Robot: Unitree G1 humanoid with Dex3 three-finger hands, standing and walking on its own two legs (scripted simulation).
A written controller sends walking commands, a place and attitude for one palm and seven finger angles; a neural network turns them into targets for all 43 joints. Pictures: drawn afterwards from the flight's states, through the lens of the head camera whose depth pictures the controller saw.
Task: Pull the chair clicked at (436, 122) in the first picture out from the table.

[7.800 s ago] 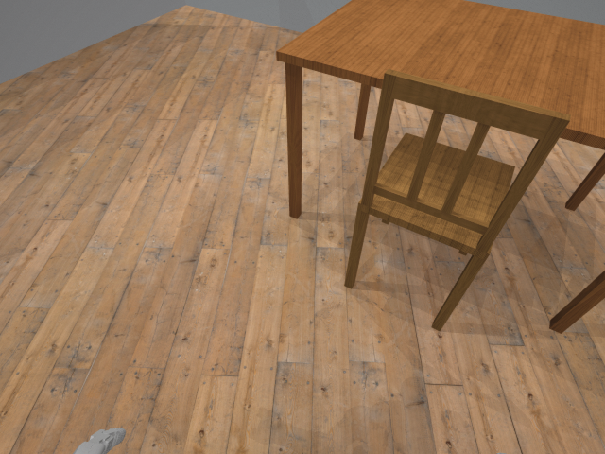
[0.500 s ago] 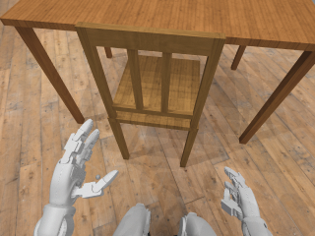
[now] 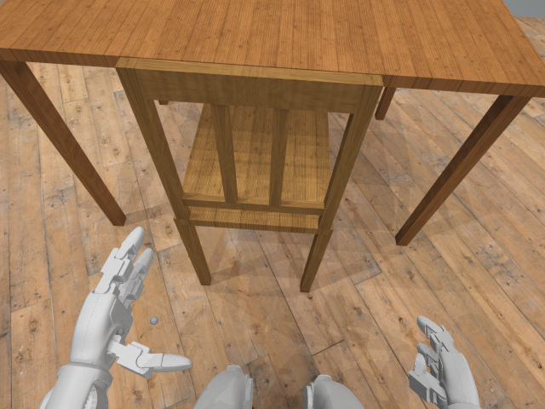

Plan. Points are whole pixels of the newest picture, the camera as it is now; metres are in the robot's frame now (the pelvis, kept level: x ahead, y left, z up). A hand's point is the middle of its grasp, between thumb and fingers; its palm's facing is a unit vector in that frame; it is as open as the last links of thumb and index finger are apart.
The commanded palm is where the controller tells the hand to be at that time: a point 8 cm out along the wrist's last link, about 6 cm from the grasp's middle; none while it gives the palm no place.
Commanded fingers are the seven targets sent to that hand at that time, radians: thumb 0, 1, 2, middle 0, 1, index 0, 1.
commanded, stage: raise the hand toward the chair's back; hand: left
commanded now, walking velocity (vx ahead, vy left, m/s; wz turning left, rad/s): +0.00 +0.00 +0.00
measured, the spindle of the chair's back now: (226, 158) +0.53 +0.12 -0.01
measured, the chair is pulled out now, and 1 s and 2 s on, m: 0.00 0.00 0.00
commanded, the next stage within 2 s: aim the fingers beside a spindle in 0.92 s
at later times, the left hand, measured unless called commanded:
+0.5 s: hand (111, 293) +0.25 +0.22 +0.05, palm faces +0.04 -1.00 -0.06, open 16.9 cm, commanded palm +0.22 +0.27 +0.05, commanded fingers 0.00 -0.50 0.30 -0.06 -0.08 -0.06 -0.08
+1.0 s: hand (119, 303) +0.24 +0.21 +0.05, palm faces +0.00 -1.00 -0.05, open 16.9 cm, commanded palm +0.22 +0.27 +0.05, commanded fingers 0.00 -0.50 0.30 -0.06 -0.08 -0.06 -0.08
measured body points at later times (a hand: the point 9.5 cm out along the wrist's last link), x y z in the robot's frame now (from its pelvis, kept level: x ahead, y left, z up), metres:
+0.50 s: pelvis +0.01 +0.00 +0.01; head +0.08 +0.02 +0.45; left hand +0.25 +0.27 +0.06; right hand +0.19 -0.23 -0.07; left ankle +0.03 +0.07 -0.65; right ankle +0.02 -0.09 -0.65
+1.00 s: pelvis +0.00 +0.00 +0.01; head +0.07 +0.01 +0.46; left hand +0.24 +0.26 +0.06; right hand +0.18 -0.23 -0.06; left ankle +0.03 +0.07 -0.65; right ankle +0.02 -0.09 -0.65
